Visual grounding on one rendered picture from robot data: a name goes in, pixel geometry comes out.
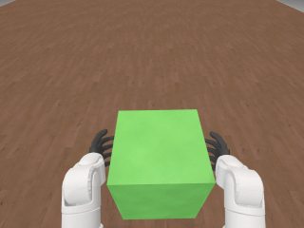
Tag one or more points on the robot left hand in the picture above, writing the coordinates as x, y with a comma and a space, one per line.
96, 145

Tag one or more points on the left robot forearm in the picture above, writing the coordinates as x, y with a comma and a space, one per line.
81, 193

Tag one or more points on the robot right hand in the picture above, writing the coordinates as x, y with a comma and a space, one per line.
221, 148

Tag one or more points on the right robot forearm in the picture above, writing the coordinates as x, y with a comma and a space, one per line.
244, 201

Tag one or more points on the carton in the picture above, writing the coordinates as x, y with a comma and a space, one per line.
159, 166

